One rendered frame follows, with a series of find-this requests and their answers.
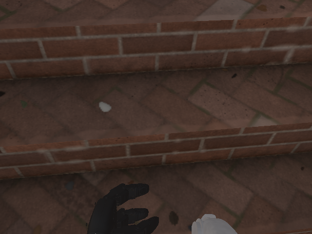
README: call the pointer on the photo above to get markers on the left robot hand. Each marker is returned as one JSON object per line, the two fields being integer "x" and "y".
{"x": 105, "y": 218}

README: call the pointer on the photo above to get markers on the right robot thigh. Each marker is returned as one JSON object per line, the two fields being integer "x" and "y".
{"x": 211, "y": 226}

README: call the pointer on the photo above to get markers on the robot right shin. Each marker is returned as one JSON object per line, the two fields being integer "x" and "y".
{"x": 208, "y": 215}

